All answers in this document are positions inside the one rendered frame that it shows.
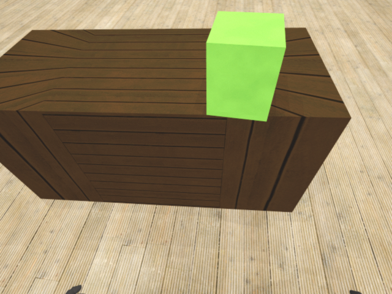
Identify carton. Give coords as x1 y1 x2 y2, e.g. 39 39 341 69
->
206 11 286 121

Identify pedestal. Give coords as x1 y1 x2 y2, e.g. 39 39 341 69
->
0 28 351 213

